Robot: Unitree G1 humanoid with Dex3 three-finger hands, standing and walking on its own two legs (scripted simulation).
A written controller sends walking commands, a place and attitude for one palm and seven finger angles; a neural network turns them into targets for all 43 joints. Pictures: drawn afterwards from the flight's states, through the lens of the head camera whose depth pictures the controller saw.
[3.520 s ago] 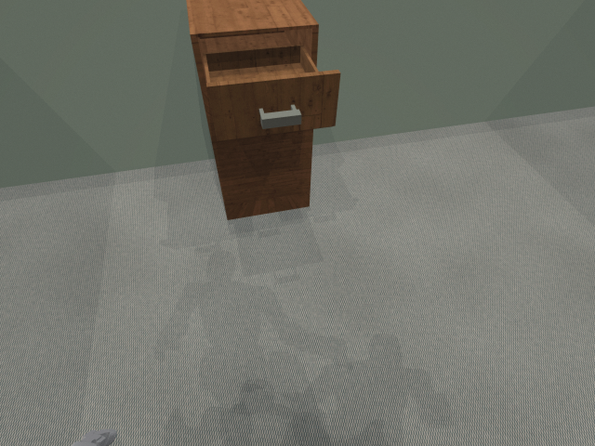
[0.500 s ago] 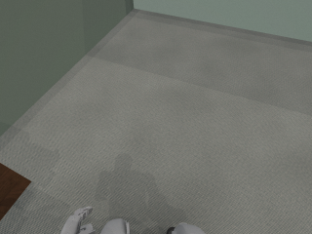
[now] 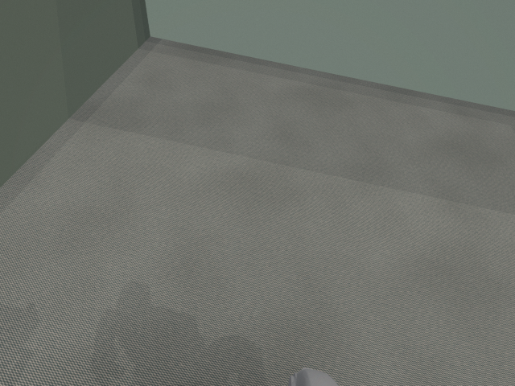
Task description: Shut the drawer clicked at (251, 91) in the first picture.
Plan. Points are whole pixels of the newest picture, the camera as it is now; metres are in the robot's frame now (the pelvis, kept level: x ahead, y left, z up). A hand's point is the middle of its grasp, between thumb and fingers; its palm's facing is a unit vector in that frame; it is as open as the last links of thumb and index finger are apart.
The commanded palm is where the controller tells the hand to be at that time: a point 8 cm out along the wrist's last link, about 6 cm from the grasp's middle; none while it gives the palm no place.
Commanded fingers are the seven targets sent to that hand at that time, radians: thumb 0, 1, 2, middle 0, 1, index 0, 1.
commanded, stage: walk to a spot facing it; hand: left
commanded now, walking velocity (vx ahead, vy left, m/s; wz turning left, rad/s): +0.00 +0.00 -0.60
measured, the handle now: out of the picture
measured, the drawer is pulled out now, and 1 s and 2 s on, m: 0.30 0.30 0.30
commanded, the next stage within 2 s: turn to face it in 0.26 s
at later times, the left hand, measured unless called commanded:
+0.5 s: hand (202, 335) +0.23 +0.11 -0.16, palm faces -0.28 -0.93 -0.25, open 7.4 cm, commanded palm none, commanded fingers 0.00 0.90 0.90 -0.20 -0.30 -0.20 -0.30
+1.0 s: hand out of the picture +0.13 +0.19 -0.17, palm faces +0.02 -0.97 -0.26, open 7.4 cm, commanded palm none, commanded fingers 0.00 0.90 0.90 -0.20 -0.30 -0.20 -0.30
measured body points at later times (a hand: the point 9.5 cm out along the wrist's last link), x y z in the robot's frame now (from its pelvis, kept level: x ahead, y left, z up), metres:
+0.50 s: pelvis +0.04 -0.03 -0.01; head +0.07 -0.05 +0.43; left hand +0.24 +0.16 -0.14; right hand +0.00 -0.28 -0.17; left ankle +0.07 +0.11 -0.67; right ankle +0.04 -0.14 -0.75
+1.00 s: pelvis +0.05 -0.02 -0.01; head +0.10 -0.01 +0.44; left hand +0.13 +0.25 -0.15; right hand +0.07 -0.27 -0.15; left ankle +0.11 +0.08 -0.75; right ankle +0.02 -0.17 -0.70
